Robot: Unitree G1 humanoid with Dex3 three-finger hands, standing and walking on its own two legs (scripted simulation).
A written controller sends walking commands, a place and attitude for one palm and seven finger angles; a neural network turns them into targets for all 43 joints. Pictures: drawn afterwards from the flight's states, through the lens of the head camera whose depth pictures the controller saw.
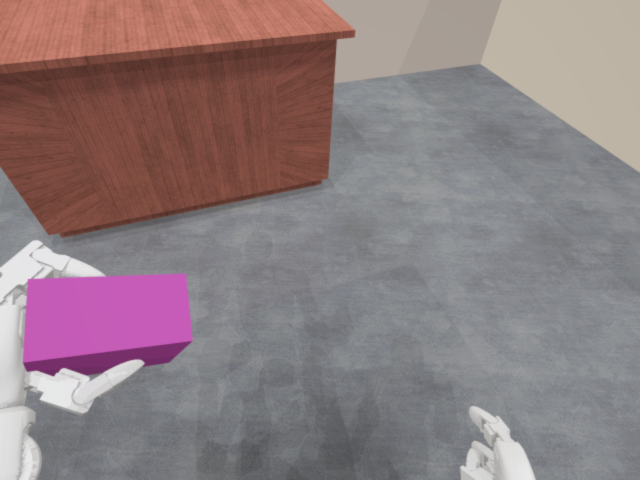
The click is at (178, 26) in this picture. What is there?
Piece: table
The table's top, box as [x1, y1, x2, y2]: [0, 0, 354, 73]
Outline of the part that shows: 0,73 353,37 354,29 321,0 0,0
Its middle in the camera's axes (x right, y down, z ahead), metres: -0.62 -0.83 +1.40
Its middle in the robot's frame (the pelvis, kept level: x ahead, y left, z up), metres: +1.58 +0.70 -0.02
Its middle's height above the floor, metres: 0.76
